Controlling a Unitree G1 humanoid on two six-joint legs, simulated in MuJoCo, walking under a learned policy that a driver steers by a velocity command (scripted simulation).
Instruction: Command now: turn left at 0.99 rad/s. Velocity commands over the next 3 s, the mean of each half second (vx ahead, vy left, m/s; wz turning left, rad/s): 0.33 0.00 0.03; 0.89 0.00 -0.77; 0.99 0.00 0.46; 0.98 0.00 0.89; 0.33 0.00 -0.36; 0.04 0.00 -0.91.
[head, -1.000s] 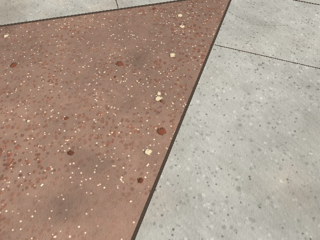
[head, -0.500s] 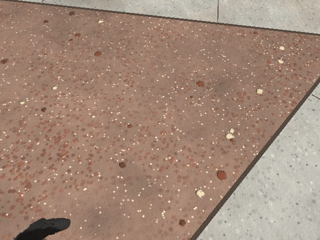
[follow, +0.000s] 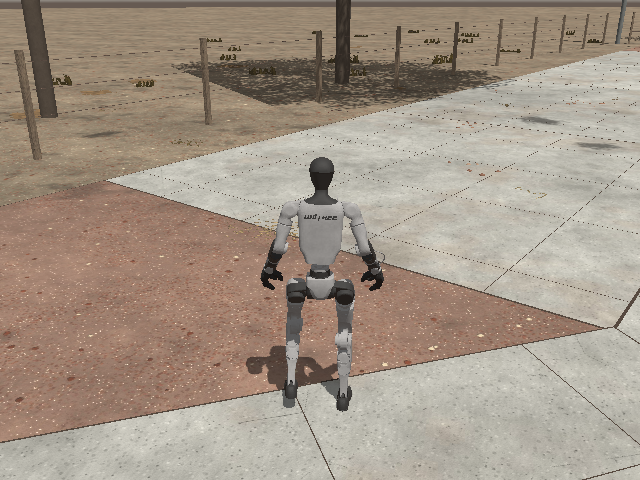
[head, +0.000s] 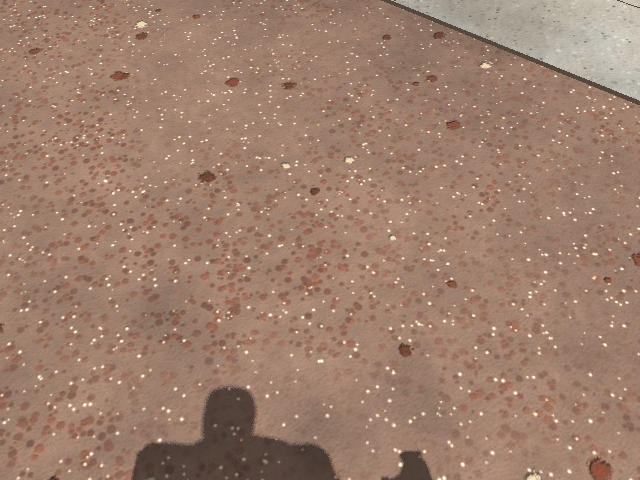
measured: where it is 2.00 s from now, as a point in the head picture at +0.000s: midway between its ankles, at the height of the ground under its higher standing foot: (472, 148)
